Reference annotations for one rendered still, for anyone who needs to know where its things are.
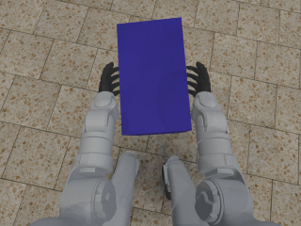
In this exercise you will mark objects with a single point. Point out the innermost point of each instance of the carton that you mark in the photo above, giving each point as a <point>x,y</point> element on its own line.
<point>153,87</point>

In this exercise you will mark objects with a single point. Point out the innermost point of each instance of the robot left upper arm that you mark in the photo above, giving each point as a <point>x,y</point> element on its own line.
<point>84,202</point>

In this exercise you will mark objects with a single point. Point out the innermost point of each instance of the robot right forearm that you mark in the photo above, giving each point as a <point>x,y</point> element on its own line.
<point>216,159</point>

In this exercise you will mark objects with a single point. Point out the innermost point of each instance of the right robot shin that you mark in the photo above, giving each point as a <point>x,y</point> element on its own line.
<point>171,158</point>

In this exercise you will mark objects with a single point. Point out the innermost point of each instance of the robot right upper arm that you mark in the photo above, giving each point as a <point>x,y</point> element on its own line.
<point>225,202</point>

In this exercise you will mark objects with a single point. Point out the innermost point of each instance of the robot left forearm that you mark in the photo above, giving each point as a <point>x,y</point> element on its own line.
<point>94,159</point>

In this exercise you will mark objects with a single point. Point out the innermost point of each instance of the left robot thigh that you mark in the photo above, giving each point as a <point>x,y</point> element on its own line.
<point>123,180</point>

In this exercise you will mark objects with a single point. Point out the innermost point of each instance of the robot right hand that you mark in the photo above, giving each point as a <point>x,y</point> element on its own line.
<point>202,78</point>

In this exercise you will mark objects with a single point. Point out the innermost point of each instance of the robot left hand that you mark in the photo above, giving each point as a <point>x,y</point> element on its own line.
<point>107,79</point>

